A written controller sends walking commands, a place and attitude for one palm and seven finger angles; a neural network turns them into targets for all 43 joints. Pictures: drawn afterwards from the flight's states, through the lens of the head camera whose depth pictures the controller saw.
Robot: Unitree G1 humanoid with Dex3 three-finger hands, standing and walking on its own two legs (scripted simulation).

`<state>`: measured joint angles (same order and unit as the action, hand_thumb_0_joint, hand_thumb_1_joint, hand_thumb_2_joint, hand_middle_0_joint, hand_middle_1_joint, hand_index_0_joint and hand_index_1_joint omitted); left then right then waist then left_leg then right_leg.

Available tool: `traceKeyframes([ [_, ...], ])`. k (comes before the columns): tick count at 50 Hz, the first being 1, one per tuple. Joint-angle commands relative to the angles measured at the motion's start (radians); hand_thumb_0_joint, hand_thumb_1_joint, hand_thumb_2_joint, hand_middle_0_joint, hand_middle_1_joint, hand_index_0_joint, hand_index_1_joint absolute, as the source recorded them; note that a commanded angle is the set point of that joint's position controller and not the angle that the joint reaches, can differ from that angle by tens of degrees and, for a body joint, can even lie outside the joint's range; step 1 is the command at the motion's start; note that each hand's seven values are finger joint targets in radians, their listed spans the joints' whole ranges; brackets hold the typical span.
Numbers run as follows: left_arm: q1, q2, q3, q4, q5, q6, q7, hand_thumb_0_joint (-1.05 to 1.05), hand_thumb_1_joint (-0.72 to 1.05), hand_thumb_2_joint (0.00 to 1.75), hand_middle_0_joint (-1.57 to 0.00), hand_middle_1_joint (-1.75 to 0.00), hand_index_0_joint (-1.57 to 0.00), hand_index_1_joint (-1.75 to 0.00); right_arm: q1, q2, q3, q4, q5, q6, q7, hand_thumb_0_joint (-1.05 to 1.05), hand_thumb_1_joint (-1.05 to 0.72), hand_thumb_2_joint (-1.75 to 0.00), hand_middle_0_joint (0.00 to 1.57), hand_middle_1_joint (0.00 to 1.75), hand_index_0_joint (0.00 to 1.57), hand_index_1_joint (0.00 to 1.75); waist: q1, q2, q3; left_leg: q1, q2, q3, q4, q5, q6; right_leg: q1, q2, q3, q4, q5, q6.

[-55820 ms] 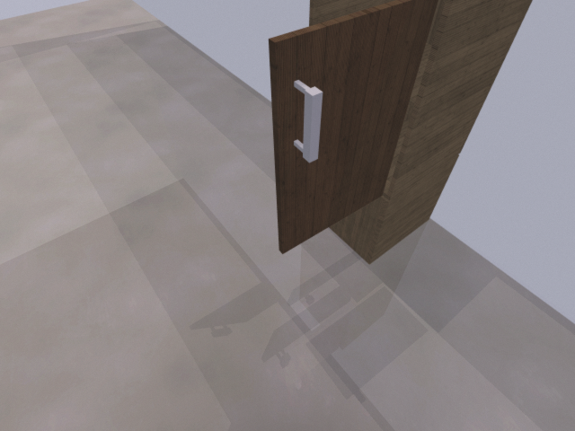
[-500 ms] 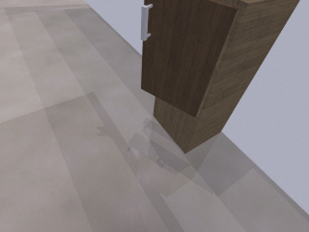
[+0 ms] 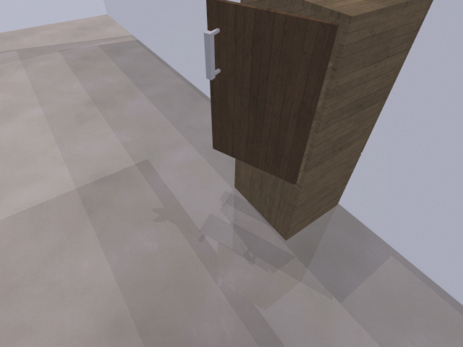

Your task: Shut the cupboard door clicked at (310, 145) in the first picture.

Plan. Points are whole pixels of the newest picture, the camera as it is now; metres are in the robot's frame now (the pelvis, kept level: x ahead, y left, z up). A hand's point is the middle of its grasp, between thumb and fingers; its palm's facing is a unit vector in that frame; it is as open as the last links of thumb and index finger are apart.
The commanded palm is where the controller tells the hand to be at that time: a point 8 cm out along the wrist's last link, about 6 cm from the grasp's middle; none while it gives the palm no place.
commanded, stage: let the arm hang, fingers relaxed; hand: left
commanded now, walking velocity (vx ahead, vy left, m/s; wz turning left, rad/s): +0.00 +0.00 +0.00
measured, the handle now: (213, 54) +0.94 +0.11 +0.09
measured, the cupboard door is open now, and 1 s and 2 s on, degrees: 22 22 22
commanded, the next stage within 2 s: look to check the result in 0.20 s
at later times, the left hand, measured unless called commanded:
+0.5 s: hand out of the picture -0.01 +0.19 -0.18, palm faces +0.01 -0.98 -0.21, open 7.4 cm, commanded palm none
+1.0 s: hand out of the picture +0.03 +0.21 -0.17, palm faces +0.00 -0.97 -0.23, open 7.4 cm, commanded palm none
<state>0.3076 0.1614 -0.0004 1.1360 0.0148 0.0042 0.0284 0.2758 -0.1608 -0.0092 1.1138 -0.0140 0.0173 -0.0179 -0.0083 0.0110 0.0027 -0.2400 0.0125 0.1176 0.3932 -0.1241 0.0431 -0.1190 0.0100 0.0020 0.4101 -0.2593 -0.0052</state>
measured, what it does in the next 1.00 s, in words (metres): stands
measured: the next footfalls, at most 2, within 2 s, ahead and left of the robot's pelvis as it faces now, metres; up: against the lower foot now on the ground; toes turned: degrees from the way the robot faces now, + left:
right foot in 1.80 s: +0.12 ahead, -0.11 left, +0.00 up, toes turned +27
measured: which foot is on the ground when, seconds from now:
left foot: down 0.00-1.00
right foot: down 0.00-1.00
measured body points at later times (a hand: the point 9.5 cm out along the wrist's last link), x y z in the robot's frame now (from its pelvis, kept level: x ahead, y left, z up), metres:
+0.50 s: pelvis +0.01 +0.01 +0.00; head +0.02 +0.01 +0.45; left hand -0.01 +0.24 -0.16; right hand +0.01 -0.23 -0.16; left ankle +0.06 +0.09 -0.74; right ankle -0.02 -0.12 -0.74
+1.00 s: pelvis +0.02 +0.01 +0.00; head +0.03 +0.02 +0.45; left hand +0.03 +0.26 -0.16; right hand +0.04 -0.24 -0.15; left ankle +0.06 +0.09 -0.74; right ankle -0.02 -0.12 -0.74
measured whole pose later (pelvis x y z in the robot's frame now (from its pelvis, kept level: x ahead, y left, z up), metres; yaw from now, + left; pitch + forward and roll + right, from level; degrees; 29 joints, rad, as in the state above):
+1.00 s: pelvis +0.02 +0.01 +0.00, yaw +0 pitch -1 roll +0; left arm 0.24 0.21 0.01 1.14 0.02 0.00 0.02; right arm 0.22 -0.22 -0.02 1.12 -0.01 0.01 -0.02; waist -0.01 -0.01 0.03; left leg -0.20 -0.01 0.12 0.36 -0.13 0.06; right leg -0.07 -0.01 0.00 0.35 -0.26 0.01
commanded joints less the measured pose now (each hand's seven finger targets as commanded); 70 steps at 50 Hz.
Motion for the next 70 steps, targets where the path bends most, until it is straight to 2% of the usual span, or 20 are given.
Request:
traceKeyframes([
  [1,0.076,0.107,0.017,-0.015,0.002,-0.011,0.011,0.00,0.90,0.90,-0.20,-0.30,-0.20,-0.30,0.055,-0.105,-0.020,-0.017,-0.001,-0.011,-0.013,0.00,-0.90,-0.90,0.20,0.30,0.20,0.30,-0.004,-0.001,0.114,0.056,0.108,-0.152,-0.113,-0.150,-0.014,-0.174,-0.087,0.082,-0.119,-0.030,-0.038],
  [11,0.065,0.103,0.020,-0.013,0.000,-0.020,0.010,0.00,0.90,0.90,-0.20,-0.30,-0.20,-0.30,0.051,-0.115,-0.020,-0.017,0.000,-0.023,-0.019,0.00,-0.90,-0.90,0.20,0.30,0.20,0.30,-0.007,0.002,0.052,0.105,0.111,-0.145,-0.097,-0.056,-0.013,-0.129,-0.091,0.080,-0.118,0.048,-0.038],
  [17,0.063,0.106,0.020,-0.006,0.000,-0.019,0.011,0.00,0.90,0.90,-0.20,-0.30,-0.20,-0.30,0.050,-0.120,-0.021,-0.013,0.002,-0.022,-0.020,0.00,-0.90,-0.90,0.20,0.30,0.20,0.30,-0.006,-0.007,0.074,0.102,0.112,-0.145,-0.100,-0.056,-0.011,-0.126,-0.093,0.080,-0.126,0.042,-0.037],
  [25,0.054,0.130,0.022,-0.006,-0.001,-0.023,0.010,0.00,0.90,0.90,-0.20,-0.30,-0.20,-0.30,0.034,-0.145,-0.025,-0.014,0.003,-0.025,-0.019,0.00,-0.90,-0.90,0.20,0.30,0.20,0.30,-0.006,-0.020,0.038,0.139,0.118,-0.144,-0.087,0.005,-0.005,-0.108,-0.097,0.078,-0.126,0.079,-0.038],
  [29,0.046,0.145,0.023,-0.009,0.000,-0.024,0.009,0.00,0.90,0.90,-0.20,-0.30,-0.20,-0.30,0.020,-0.161,-0.027,-0.016,0.006,-0.026,-0.019,0.00,-0.90,-0.90,0.20,0.30,0.20,0.30,-0.003,-0.021,0.053,0.140,0.118,-0.146,-0.088,0.027,-0.003,-0.107,-0.097,0.081,-0.131,0.090,-0.037],
  [46,-0.013,0.188,0.028,-0.015,0.003,-0.021,0.002,0.00,0.90,0.90,-0.20,-0.30,-0.20,-0.30,-0.032,-0.203,-0.029,-0.022,0.003,-0.027,-0.015,0.00,-0.90,-0.90,0.20,0.30,0.20,0.30,-0.006,-0.006,0.068,0.133,0.118,-0.158,-0.129,-0.041,-0.011,-0.092,-0.106,0.075,-0.149,0.058,-0.033],
  [49,0.013,0.143,0.025,-0.018,0.000,-0.006,0.007,0.00,0.90,0.90,-0.20,-0.30,-0.20,-0.30,-0.012,-0.148,-0.018,-0.028,0.003,-0.017,-0.010,0.00,-0.90,-0.90,0.20,0.30,0.20,0.30,-0.001,0.000,0.049,0.108,0.111,-0.168,-0.088,0.031,-0.013,-0.079,-0.113,0.040,-0.095,0.075,-0.018],
  [54,0.016,0.173,0.053,-0.063,0.003,0.009,0.011,0.00,0.90,0.90,-0.20,-0.30,-0.20,-0.30,-0.027,-0.184,-0.038,-0.069,0.001,0.001,-0.005,0.00,-0.90,-0.90,0.20,0.30,0.20,0.30,0.010,0.021,0.036,0.017,0.125,-0.239,-0.045,0.057,0.007,-0.074,-0.113,-0.015,0.002,0.038,-0.012],
  [57,0.017,0.179,0.069,-0.090,0.004,0.015,0.012,0.00,0.90,0.90,-0.20,-0.30,-0.20,-0.30,-0.045,-0.190,-0.049,-0.097,-0.004,0.011,-0.002,0.00,-0.90,-0.90,0.20,0.30,0.20,0.30,0.015,0.036,0.033,-0.055,0.120,-0.290,-0.033,0.004,0.014,-0.064,-0.124,-0.022,0.030,-0.005,-0.022],
  [59,0.031,0.191,0.080,-0.109,0.007,0.015,0.012,0.00,0.90,0.90,-0.20,-0.30,-0.20,-0.30,-0.054,-0.190,-0.058,-0.124,-0.003,0.016,0.001,0.00,-0.90,-0.90,0.20,0.30,0.20,0.30,0.021,0.000,0.010,-0.089,0.092,-0.287,0.019,-0.008,0.006,-0.046,-0.151,-0.007,0.015,-0.005,-0.041],
  [60,0.024,0.204,0.085,-0.121,0.008,0.016,0.013,0.00,0.90,0.90,-0.20,-0.30,-0.20,-0.30,-0.055,-0.176,-0.059,-0.134,-0.003,0.020,0.004,0.00,-0.90,-0.90,0.20,0.30,0.20,0.30,0.019,-0.041,0.017,-0.133,0.061,-0.261,0.070,-0.039,-0.006,-0.032,-0.194,0.019,-0.010,-0.020,-0.063],
  [61,0.017,0.219,0.093,-0.134,0.011,0.016,0.014,0.00,0.90,0.90,-0.20,-0.30,-0.20,-0.30,-0.054,-0.157,-0.061,-0.146,-0.004,0.024,0.007,0.00,-0.90,-0.90,0.20,0.30,0.20,0.30,0.019,-0.119,0.012,-0.177,0.013,-0.202,0.163,-0.076,-0.028,-0.012,-0.258,0.061,-0.047,-0.029,-0.100],
  [62,-0.009,0.231,0.097,-0.151,0.012,0.014,0.017,0.00,0.90,0.90,-0.20,-0.30,-0.20,-0.30,-0.062,-0.139,-0.064,-0.157,-0.006,0.028,0.011,0.00,-0.90,-0.90,0.20,0.30,0.20,0.30,0.020,-0.211,0.022,-0.194,-0.026,-0.115,0.326,-0.151,-0.049,-0.031,-0.355,0.111,-0.092,0.031,-0.152],
  [63,-0.041,0.228,0.097,-0.175,0.012,0.010,0.020,0.00,0.90,0.90,-0.20,-0.30,-0.20,-0.30,-0.080,-0.136,-0.071,-0.168,-0.011,0.033,0.015,0.00,-0.90,-0.90,0.20,0.30,0.20,0.30,0.019,-0.221,0.042,-0.219,-0.012,-0.100,0.498,-0.316,-0.058,-0.064,-0.413,0.113,-0.103,0.164,-0.196],
  [64,-0.068,0.221,0.095,-0.187,0.018,0.007,0.026,0.00,0.90,0.90,-0.20,-0.30,-0.20,-0.30,-0.075,-0.140,-0.077,-0.179,-0.009,0.034,0.016,0.00,-0.90,-0.90,0.20,0.30,0.20,0.30,0.006,-0.207,0.038,-0.243,0.009,-0.112,0.611,-0.380,-0.058,-0.062,-0.435,0.101,-0.084,0.289,-0.217],
  [65,-0.099,0.228,0.098,-0.200,0.022,0.004,0.028,0.00,0.90,0.90,-0.20,-0.30,-0.20,-0.30,-0.074,-0.128,-0.076,-0.192,-0.004,0.032,0.020,0.00,-0.90,-0.90,0.20,0.30,0.20,0.30,-0.009,-0.182,0.067,-0.256,0.042,-0.129,0.601,-0.409,-0.060,-0.055,-0.439,0.056,-0.041,0.387,-0.210],
  [66,-0.112,0.239,0.103,-0.208,0.024,0.003,0.027,0.00,0.90,0.90,-0.20,-0.30,-0.20,-0.30,-0.073,-0.117,-0.071,-0.200,0.000,0.030,0.025,0.00,-0.90,-0.90,0.20,0.30,0.20,0.30,-0.016,-0.159,0.074,-0.245,0.057,-0.122,0.503,-0.404,-0.064,-0.028,-0.419,-0.001,0.022,0.480,-0.182],
  [68,-0.094,0.257,0.107,-0.210,0.017,0.006,0.022,0.00,0.90,0.90,-0.20,-0.30,-0.20,-0.30,-0.034,-0.115,-0.063,-0.198,-0.003,0.025,0.031,0.00,-0.90,-0.90,0.20,0.30,0.20,0.30,-0.025,-0.125,0.038,-0.131,0.028,-0.049,0.255,-0.205,-0.065,-0.004,-0.348,-0.110,0.184,0.531,-0.097],
  [69,-0.079,0.248,0.105,-0.214,0.009,0.008,0.017,0.00,0.90,0.90,-0.20,-0.30,-0.20,-0.30,0.034,-0.149,-0.069,-0.187,-0.008,0.015,0.032,0.00,-0.90,-0.90,0.20,0.30,0.20,0.30,-0.055,-0.012,-0.011,0.029,0.028,-0.080,0.120,0.064,-0.048,-0.083,-0.294,-0.153,0.354,0.456,-0.034],
  [70,-0.031,0.192,0.098,-0.236,-0.004,0.016,0.011,0.00,0.90,0.90,-0.20,-0.30,-0.20,-0.30,0.088,-0.244,-0.085,-0.186,-0.018,0.004,0.024,0.00,-0.90,-0.90,0.20,0.30,0.20,0.30,-0.058,0.300,-0.054,0.162,0.233,-0.441,0.022,0.483,0.056,-0.303,-0.145,-0.189,0.591,-0.002,0.056],
])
